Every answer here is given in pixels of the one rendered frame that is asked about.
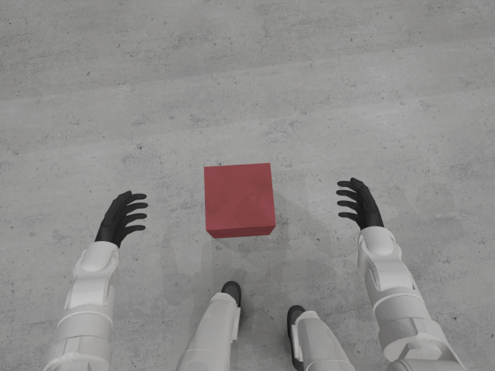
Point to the robot left hand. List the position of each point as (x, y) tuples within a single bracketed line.
[(113, 227)]

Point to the robot right hand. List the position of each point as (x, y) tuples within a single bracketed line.
[(368, 213)]

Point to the carton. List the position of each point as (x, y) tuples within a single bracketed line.
[(239, 200)]

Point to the robot left thigh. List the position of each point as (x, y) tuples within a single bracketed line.
[(209, 346)]

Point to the right robot forearm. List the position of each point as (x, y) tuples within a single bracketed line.
[(406, 328)]

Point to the left robot forearm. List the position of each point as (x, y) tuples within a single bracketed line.
[(82, 340)]

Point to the left robot shin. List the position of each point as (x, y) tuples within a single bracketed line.
[(223, 296)]

